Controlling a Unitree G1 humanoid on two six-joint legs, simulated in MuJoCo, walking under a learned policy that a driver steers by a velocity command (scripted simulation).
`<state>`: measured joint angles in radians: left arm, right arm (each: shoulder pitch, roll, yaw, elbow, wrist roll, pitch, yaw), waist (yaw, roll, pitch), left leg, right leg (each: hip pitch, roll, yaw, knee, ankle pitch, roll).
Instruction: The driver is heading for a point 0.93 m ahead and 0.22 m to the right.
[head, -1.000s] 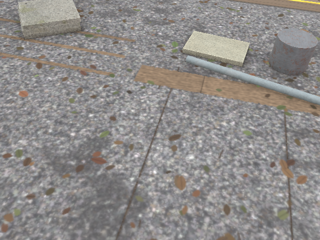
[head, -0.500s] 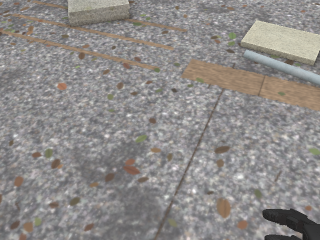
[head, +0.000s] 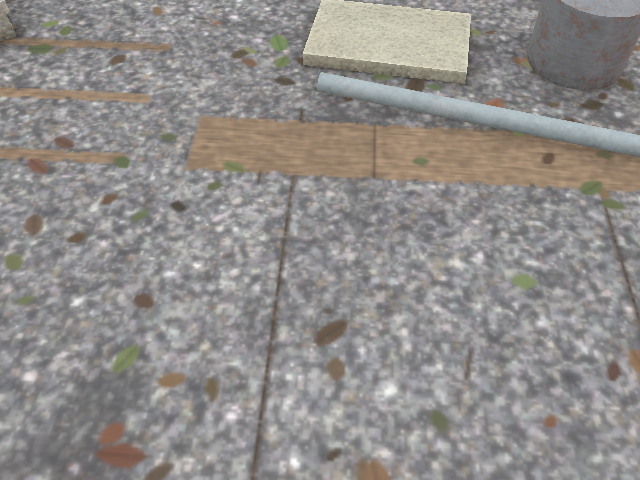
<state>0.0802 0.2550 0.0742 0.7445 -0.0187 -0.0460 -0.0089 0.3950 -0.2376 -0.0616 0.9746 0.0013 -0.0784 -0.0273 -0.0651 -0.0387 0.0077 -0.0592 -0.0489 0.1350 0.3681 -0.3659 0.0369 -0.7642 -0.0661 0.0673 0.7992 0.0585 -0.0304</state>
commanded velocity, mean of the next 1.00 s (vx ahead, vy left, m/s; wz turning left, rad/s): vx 0.50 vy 0.00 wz -0.37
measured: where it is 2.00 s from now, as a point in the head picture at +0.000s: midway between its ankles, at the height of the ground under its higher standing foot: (390, 360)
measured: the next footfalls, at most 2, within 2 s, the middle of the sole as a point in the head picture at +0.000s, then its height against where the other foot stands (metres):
right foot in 0.14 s outside the picture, level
left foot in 0.62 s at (313, 439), level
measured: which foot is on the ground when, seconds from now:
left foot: down 0.00-0.14, up 0.16-0.60, down 0.62-1.00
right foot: up 0.00-0.12, down 0.14-0.64, up 0.66-1.00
